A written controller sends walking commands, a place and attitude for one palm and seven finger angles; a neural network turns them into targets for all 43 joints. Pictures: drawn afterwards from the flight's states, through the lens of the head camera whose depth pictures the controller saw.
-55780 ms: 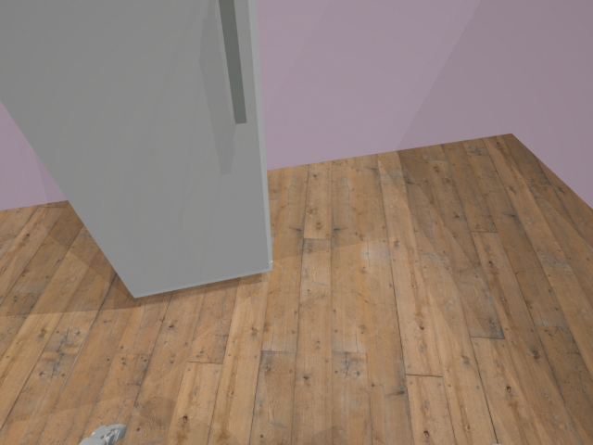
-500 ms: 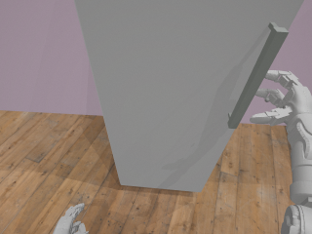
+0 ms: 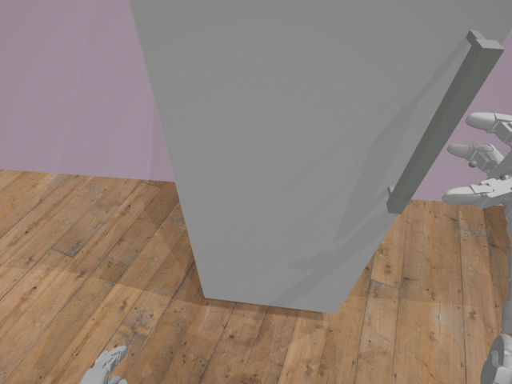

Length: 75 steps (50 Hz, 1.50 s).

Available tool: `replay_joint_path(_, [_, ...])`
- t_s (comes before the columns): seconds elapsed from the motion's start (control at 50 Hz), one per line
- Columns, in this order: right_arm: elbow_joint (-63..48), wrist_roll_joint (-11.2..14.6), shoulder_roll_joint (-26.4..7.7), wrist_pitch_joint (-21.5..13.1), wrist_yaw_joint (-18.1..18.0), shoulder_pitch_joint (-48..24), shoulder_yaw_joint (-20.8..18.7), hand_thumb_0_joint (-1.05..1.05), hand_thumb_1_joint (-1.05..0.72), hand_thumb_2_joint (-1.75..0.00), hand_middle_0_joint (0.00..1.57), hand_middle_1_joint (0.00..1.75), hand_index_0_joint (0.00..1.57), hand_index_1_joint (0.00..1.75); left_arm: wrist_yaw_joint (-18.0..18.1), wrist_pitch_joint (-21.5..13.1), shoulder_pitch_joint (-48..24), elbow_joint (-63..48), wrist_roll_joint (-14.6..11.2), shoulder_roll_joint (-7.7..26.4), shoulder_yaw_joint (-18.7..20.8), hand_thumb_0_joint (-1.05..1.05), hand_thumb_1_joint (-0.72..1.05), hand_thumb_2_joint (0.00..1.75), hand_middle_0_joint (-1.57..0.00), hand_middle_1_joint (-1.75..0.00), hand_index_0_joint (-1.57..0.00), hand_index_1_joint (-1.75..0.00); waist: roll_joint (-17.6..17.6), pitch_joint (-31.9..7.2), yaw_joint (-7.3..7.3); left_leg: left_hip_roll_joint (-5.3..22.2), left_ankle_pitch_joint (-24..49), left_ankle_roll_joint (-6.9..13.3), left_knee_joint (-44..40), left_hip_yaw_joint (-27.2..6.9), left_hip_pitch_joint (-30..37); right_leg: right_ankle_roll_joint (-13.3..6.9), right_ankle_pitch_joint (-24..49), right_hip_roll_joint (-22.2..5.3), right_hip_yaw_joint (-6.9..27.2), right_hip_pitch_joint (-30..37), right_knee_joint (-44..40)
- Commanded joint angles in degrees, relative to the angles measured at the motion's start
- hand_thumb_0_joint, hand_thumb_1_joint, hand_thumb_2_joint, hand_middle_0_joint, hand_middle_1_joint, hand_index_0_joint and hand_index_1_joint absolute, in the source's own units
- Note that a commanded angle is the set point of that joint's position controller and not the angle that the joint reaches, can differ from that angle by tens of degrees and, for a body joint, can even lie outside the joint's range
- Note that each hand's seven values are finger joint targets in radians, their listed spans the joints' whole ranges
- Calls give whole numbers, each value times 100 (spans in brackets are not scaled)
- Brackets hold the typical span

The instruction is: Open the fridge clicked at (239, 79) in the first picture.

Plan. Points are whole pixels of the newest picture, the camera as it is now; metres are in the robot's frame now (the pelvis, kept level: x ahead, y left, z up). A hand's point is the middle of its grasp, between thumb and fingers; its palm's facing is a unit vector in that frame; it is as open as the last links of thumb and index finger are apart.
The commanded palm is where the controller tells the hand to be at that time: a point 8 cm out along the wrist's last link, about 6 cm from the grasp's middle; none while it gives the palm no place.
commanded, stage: move the hooked fingers beside the handle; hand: right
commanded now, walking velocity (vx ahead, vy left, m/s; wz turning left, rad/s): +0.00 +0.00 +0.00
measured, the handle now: (426, 138) +0.47 -0.22 +0.17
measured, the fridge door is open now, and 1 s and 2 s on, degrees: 2 2 2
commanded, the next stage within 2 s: feel for the door with the fingertips in 1.78 s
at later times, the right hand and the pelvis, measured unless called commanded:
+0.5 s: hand (482, 165) +0.41 -0.28 +0.18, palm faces +0.05 +1.00 +0.01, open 14.0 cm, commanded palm +0.37 -0.33 +0.18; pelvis +0.00 -0.02 +0.00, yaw -1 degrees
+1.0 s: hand (492, 179) +0.39 -0.29 +0.17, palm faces +0.11 +0.99 +0.00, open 14.0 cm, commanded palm +0.36 -0.33 +0.18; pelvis +0.00 -0.02 +0.00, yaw -1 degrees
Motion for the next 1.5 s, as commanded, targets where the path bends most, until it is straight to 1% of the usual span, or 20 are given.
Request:
replay_joint_path(0.0, [-1419, 195, -1680, -360, 93, -2167, -356, 0, 50, -30, 30, 120, 30, 120, 54, -248, -303, -782, -11, 765, 299, 0, 90, 90, -20, -30, -20, -30, -255, -1815, -99, 325, 2212, -206, -146, -424, 609, -33, 2208, -179, 442, 1033, -133])
replay_joint_path(0.1, [-1035, 192, -1802, 35, 142, -1845, -472, 0, 50, -30, 30, 120, 30, 120, 45, -180, -338, -832, -41, 816, 286, 0, 90, 90, -20, -30, -20, -30, 50, -1326, -119, 353, 1979, -235, -196, -397, 480, -34, 1761, -154, 411, 627, -205])
replay_joint_path(0.22, [-1697, 168, -2025, -307, 103, -2543, -570, 0, 50, -30, 30, 120, 30, 120, 58, -210, -402, -871, -3, 772, 274, 0, 90, 90, -20, -30, -20, -30, -360, -1774, -43, 306, 2082, -197, -148, -454, 420, -21, 2100, -166, 490, 1079, -110])
replay_joint_path(0.32, [-1572, 201, -1567, -336, 234, -2718, -117, 0, 50, -30, 30, 120, 30, 120, 95, -256, -415, -782, -13, 756, 251, 0, 90, 90, -20, -30, -20, -30, -647, -1684, 66, 288, 1836, -176, -188, -375, 33, 35, 2222, -197, 581, 1380, -83])
replay_joint_path(0.46, [-862, 188, -1492, 34, 213, -2292, -101, 0, 50, -30, 30, 120, 30, 120, 67, -201, -378, -798, -11, 799, 249, 0, 90, 90, -20, -30, -20, -30, -107, -1470, -39, 327, 1666, -160, -162, -299, 75, 67, 1935, -193, 631, 936, -179])
replay_joint_path(0.5, [-1030, 169, -1831, -97, 116, -2237, -379, 0, 50, -30, 30, 120, 30, 120, 50, -162, -315, -822, 25, 816, 267, 0, 90, 90, -20, -30, -20, -30, -1, -1666, -128, 323, 1804, -149, -134, -309, 284, 69, 2123, -205, 607, 932, -155])
replay_joint_path(0.58, [-1796, 125, -1981, -422, 18, -2473, -591, 0, 50, -30, 30, 120, 30, 120, 14, -210, -375, -910, 62, 762, 270, 0, 90, 90, -20, -30, -20, -30, -533, -2172, -188, 283, 2094, -131, -51, -340, 395, 161, 2788, -240, 667, 1453, -135])
replay_joint_path(0.66, [-2164, 160, -1426, -377, 68, -2302, -159, 0, 50, -30, 30, 120, 30, 120, 2, -244, -419, -886, 45, 733, 277, 0, 90, 90, -20, -30, -20, -30, -851, -2065, -99, 257, 2008, -155, -114, -298, 90, 275, 3395, -332, 728, 1878, -106])
replay_joint_path(0.7, [-1774, 219, -1223, -151, 141, -1984, -20, 0, 50, -30, 30, 120, 30, 120, 8, -214, -351, -814, 31, 755, 301, 0, 90, 90, -20, -30, -20, -30, -422, -1716, -55, 254, 1929, -167, -196, -263, 55, 216, 3164, -337, 670, 1640, -114])
replay_joint_path(0.72, [-1673, 220, -1493, -34, 138, -1847, -280, 0, 50, -30, 30, 120, 30, 120, 9, -200, -375, -803, 15, 784, 308, 0, 90, 90, -20, -30, -20, -30, -361, -1575, -112, 254, 1882, -161, -201, -262, 84, 201, 2884, -315, 672, 1448, -173])
replay_joint_path(0.74, [-1573, 228, -1265, 115, 172, -1678, -119, 0, 50, -30, 30, 120, 30, 120, 3, -193, -416, -847, 14, 775, 289, 0, 90, 90, -20, -30, -20, -30, -242, -1489, -120, 265, 1855, -164, -200, -256, 121, 170, 2654, -281, 636, 1299, -222])
replay_joint_path(0.8, [-1304, 238, -1463, 293, 121, -1402, -322, 0, 50, -30, 30, 120, 30, 120, 7, -136, -397, -864, 3, 808, 300, 0, 90, 90, -20, -30, -20, -30, 97, -1296, -167, 295, 1714, -156, -238, -250, 233, 118, 2138, -250, 568, 944, -283])
replay_joint_path(0.96, [-2516, 154, -1632, -370, -82, -2802, -258, 0, 50, -30, 30, 120, 30, 120, 69, -270, -534, -859, 60, 751, 248, 0, 90, 90, -20, -30, -20, -30, -789, -1952, -14, 248, 1439, -110, -251, -309, 13, 239, 2342, -272, 776, 1786, -279])
replay_joint_path(1.0, [-2105, 176, -1406, -344, -20, -2852, 11, 0, 50, -30, 30, 120, 30, 120, 110, -264, -482, -732, 41, 765, 236, 0, 90, 90, -20, -30, -20, -30, -524, -1689, 101, 262, 1273, -128, -324, -285, -77, 186, 2071, -287, 724, 1633, -277])
replay_joint_path(1.1, [-584, 106, -1183, 160, 66, -2590, 234, 0, 50, -30, 30, 120, 30, 120, 144, -221, -402, -586, 7, 822, 219, 0, 90, 90, -20, -30, -20, -30, -139, -950, 103, 345, 809, -143, -403, -264, -253, 93, 1130, -226, 704, 847, -389])
replay_joint_path(1.2, [-828, 64, -1769, -128, 16, -2662, -207, 0, 50, -30, 30, 120, 30, 120, 85, -199, -325, -733, 52, 823, 263, 0, 90, 90, -20, -30, -20, -30, -77, -1792, -72, 356, 1410, -132, -231, -345, 251, 83, 1758, -210, 643, 938, -224])
replay_joint_path(1.26, [-1587, 91, -1802, -536, -19, -2978, -279, 0, 50, -30, 30, 120, 30, 120, 47, -251, -391, -845, 64, 770, 241, 0, 90, 90, -20, -30, -20, -30, -444, -2295, -105, 308, 1763, -131, -129, -384, 413, 118, 2211, -210, 669, 1368, -187])
replay_joint_path(1.32, [-1483, 130, -2081, -628, 2, -2812, -587, 0, 50, -30, 30, 120, 30, 120, 52, -234, -345, -770, 58, 793, 244, 0, 90, 90, -20, -30, -20, -30, -230, -2097, -96, 288, 1934, -159, -149, -416, 547, 65, 2251, -228, 609, 1195, -198])
replay_joint_path(1.42, [-971, 112, -1718, -120, 165, -1939, -363, 0, 50, -30, 30, 120, 30, 120, 37, -194, -350, -800, -10, 800, 262, 0, 90, 90, -20, -30, -20, -30, -473, -1461, -140, 320, 1935, -161, -206, -377, 376, 40, 2124, -204, 496, 906, -226])
replay_joint_path(1.48, [-1125, 146, -1641, 50, 253, -1845, -268, 0, 50, -30, 30, 120, 30, 120, 22, -170, -350, -886, -33, 822, 275, 0, 90, 90, -20, -30, -20, -30, -289, -1414, -114, 313, 1890, -165, -199, -343, 353, 42, 2034, -205, 524, 812, -253])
